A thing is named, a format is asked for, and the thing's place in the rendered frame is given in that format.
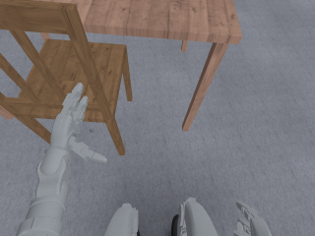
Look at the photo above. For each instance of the robot right hand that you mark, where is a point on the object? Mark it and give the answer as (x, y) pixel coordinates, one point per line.
(257, 225)

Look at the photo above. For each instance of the left robot forearm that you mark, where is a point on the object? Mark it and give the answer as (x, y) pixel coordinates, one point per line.
(49, 200)

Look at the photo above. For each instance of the robot left hand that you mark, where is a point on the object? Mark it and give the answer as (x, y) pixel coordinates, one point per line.
(66, 124)

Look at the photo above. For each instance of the right robot shin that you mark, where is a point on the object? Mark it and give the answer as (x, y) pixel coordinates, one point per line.
(183, 231)

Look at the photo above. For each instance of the chair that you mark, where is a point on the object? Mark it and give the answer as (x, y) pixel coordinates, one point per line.
(60, 65)

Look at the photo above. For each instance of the table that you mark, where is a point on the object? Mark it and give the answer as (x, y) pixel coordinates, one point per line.
(213, 21)

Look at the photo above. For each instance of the right robot thigh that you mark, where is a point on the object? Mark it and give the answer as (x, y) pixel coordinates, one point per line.
(195, 219)

